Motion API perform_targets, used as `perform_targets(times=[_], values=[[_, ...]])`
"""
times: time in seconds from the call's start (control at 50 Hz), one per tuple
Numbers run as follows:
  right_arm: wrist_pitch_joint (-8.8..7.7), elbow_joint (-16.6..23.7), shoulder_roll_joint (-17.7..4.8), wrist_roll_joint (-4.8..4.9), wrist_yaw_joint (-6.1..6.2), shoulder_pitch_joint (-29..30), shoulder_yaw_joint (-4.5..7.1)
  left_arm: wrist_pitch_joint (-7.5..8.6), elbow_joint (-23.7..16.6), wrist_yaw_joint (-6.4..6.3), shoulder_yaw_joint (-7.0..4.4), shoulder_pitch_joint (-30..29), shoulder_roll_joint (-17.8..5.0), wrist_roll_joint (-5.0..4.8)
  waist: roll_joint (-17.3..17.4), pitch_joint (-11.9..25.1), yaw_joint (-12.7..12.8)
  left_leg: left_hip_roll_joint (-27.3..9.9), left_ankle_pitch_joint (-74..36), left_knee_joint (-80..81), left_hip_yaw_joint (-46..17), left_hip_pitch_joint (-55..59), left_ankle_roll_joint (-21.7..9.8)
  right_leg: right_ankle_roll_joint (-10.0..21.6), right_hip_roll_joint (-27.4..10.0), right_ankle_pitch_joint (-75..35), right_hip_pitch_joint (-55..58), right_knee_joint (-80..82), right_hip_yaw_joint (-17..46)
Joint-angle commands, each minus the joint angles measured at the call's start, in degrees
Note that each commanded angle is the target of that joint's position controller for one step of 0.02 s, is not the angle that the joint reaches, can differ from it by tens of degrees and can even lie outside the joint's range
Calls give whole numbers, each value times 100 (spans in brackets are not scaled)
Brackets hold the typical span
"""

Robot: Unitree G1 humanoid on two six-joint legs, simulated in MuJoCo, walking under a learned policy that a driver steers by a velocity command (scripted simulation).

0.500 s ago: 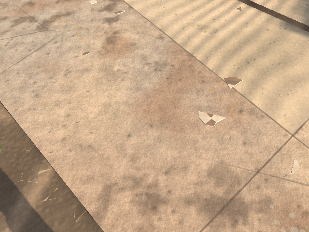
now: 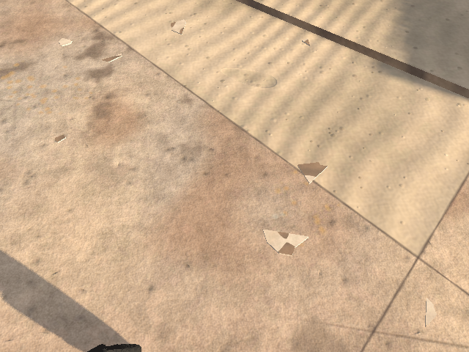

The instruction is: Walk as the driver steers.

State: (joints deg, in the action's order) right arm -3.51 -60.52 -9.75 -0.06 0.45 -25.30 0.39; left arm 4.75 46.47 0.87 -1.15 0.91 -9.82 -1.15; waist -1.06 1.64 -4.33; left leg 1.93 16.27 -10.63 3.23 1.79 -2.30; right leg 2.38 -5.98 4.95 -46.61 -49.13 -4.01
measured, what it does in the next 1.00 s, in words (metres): climbs: right foot 0.04 m higher, then left foot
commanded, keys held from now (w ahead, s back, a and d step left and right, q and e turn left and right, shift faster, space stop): w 0.90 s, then w+q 0.10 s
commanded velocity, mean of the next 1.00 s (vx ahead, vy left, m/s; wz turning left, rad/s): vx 0.50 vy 0.00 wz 0.01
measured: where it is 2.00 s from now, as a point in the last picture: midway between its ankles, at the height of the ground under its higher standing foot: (178, 180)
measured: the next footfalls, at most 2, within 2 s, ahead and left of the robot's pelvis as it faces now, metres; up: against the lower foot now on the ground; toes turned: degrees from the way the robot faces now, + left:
right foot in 0.08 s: +0.24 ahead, -0.12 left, +0.04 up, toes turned -5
left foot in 0.62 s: +0.51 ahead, +0.14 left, +0.04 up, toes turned +3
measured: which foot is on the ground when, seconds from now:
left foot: down 0.00-0.10, up 0.12-0.60, down 0.62-1.00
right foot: up 0.00-0.06, down 0.08-0.62, up 0.64-1.00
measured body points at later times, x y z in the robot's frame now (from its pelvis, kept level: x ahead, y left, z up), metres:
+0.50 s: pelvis +0.27 -0.01 +0.04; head +0.28 -0.01 +0.49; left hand +0.25 +0.25 -0.10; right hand +0.45 -0.26 -0.07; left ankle +0.45 +0.15 -0.65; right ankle +0.20 -0.12 -0.70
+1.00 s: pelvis +0.54 +0.05 +0.05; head +0.56 +0.06 +0.49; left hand +0.73 +0.30 -0.07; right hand +0.52 -0.20 -0.09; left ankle +0.47 +0.13 -0.70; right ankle +0.73 -0.13 -0.64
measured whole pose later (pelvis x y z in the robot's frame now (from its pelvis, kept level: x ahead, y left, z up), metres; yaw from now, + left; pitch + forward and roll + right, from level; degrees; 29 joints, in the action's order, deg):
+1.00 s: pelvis +0.54 +0.05 +0.05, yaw +1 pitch +2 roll +1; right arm -5.1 -57.5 -11.5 0.3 0.1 -22.5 3.0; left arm 4.4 49.9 -0.1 -4.2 2.9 -14.0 -0.6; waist -2.5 0.9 -4.1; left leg 3.2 12.6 -12.0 2.9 -2.0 -3.5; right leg 0.6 -7.2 -3.2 -40.8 -40.6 1.9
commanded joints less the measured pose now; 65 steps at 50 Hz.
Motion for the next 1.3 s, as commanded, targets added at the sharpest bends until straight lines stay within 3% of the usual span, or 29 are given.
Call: perform_targets(times=[0.02,0.06,0.08,0.1,0.12,0.14,0.16,0.18,0.22,0.32,0.52,0.6,0.62,0.64,0.66,0.68,0.7,0.72,0.76,0.88,1.08,1.12,1.16,1.18,1.2,1.22,1.24,1.28,1.3], values=[[61,146,-939,7,23,-394,169,160,-576,164,-46,-711,-294,-33,737,-463,219,-1685,-4063,-146,-566,347,-849,218,397,560,302,661,-378],[83,163,-1022,2,44,-261,173,181,-382,182,-222,238,-645,-23,1076,227,857,-1522,-6329,-1367,-309,428,-667,446,852,631,1892,1045,-564],[64,274,-1033,-21,64,-33,160,171,-65,165,-404,1386,-1085,-11,1080,836,1362,-1318,-6284,-2586,-180,-330,-483,679,631,219,3596,1198,-84],[-25,445,-540,4,33,-465,46,137,177,111,-585,2351,-1698,143,-42,2009,1308,-615,-4085,-4741,40,-2524,-127,1479,-934,1078,6068,1537,2446],[-224,447,-440,-44,-61,-118,16,37,327,13,-571,2840,-1714,156,-1151,2578,1456,249,751,-6424,-625,-3695,-25,1953,-1742,1464,6854,3123,5054],[-373,543,-868,104,-152,159,207,67,252,-10,-428,2215,-1367,160,-1026,1895,1261,-25,873,-7359,-1380,-4479,-120,1715,-1722,1687,6369,3224,4752],[-399,709,-928,210,-172,619,221,58,202,-21,-325,1706,-1029,126,-681,1032,1067,-336,664,-7566,-1044,-4672,-198,1480,-1535,1524,5352,3209,3679],[-369,857,-839,226,-132,943,233,101,251,31,-253,1335,-818,121,-174,411,797,-645,313,-7184,-792,-4547,-254,1290,-1278,1286,4310,3463,2823],[-152,836,-678,164,-20,704,291,191,339,133,-162,877,-450,191,-209,17,296,-927,-115,-6606,-814,-3782,-327,1000,-849,895,3126,3813,1878],[-11,960,-672,41,23,1135,326,222,606,-11,-268,1374,-882,159,-139,-318,220,-1108,-914,-5151,-632,-4174,-57,1134,-650,300,3080,4322,1048],[-112,1376,-694,134,-173,2840,288,77,869,-153,-443,2174,-1270,-12,-329,-552,780,-750,-1653,-2203,-299,-3866,113,857,-857,202,4279,4013,591],[-195,1182,-1075,111,-215,1961,459,-16,863,-169,-488,1879,-1329,-41,-435,-152,182,-402,-979,-1751,4,-2458,-264,594,-849,-1188,4479,2848,489],[-215,857,-1419,98,-175,938,634,-34,831,-174,-420,1855,-1131,-8,-212,470,-215,-438,-1013,-1797,-109,-1065,-453,403,-493,-1648,4036,1551,171],[-204,693,-1971,0,-120,28,775,-9,648,-169,-300,2007,-792,92,847,1292,-344,-1741,-682,-1628,-1930,685,-967,84,34,-207,2520,-622,-178],[-209,655,-2099,10,-172,-121,767,140,627,-135,-162,2403,-333,75,2070,1783,-101,-2495,240,-693,-4387,1861,-1646,-108,913,2773,748,-2044,415],[-245,711,-1571,56,-185,116,619,243,624,-109,-307,2021,-930,-60,1402,1429,-172,-2336,563,-582,-4163,1634,-1439,-16,574,2661,87,-2732,1004],[-262,828,-1297,73,-180,562,546,305,491,-95,-340,1599,-1096,-124,1079,876,-92,-2164,196,-606,-3278,990,-1182,119,272,2107,-136,-2753,909],[-259,927,-1151,31,-193,1006,497,301,470,-143,-346,1379,-1067,-79,567,582,94,-1954,-297,-493,-2663,223,-1035,136,-16,1542,132,-2485,783],[-273,917,-812,-57,-221,1310,399,163,468,-179,-400,1378,-960,-8,651,215,405,-1621,-897,-141,-1924,-749,-951,129,-302,952,680,-1951,805],[-284,664,-1096,-15,-59,722,453,-15,229,-170,-386,728,-753,86,374,-198,402,-1502,-2222,258,-1114,-813,-1024,-135,-317,-176,229,-475,687],[-81,419,-1182,129,80,-116,499,193,-310,91,-278,-930,-698,-10,533,-677,1,-1531,-1927,-169,-1183,-79,-875,-169,231,-780,752,2025,522],[-35,450,-1266,134,109,19,556,245,-287,116,-337,-671,-893,-9,683,-521,229,-1613,-2352,-495,-1321,-14,-764,-71,341,-445,1363,2191,511],[-5,566,-1213,111,88,278,544,283,50,59,-538,605,-1301,25,717,272,877,-1208,-3584,-1818,-1099,-371,-528,193,530,-276,3288,2240,329],[-5,772,-994,39,74,415,457,291,240,0,-648,1726,-1701,141,305,1206,1297,-800,-2452,-3481,-847,-1501,-313,543,-364,-316,5165,1919,1194],[-106,906,-261,99,67,-310,276,241,335,-11,-734,2160,-2110,202,-1320,2096,968,109,870,-5592,-507,-3739,79,1352,-1854,515,7184,2430,3749],[-195,835,-706,224,36,-286,358,217,293,-16,-587,2138,-1594,156,-1455,2309,1036,-92,1682,-6524,-1200,-4309,57,1413,-1907,1216,7127,2974,4654],[-208,955,-1073,303,42,192,467,205,221,-50,-478,1686,-1206,111,-1035,1385,1024,-371,1317,-6769,-1128,-4718,21,1138,-1727,1275,6395,3044,3688],[-154,1088,-1034,210,87,749,520,196,205,-50,-388,1040,-918,165,-314,425,740,-834,473,-6351,-905,-4321,-29,866,-1323,637,4640,3416,2366],[-69,1088,-951,192,84,680,563,214,227,-41,-351,863,-799,223,-418,229,534,-991,286,-6125,-949,-3998,-68,792,-1139,411,4119,3610,1884]])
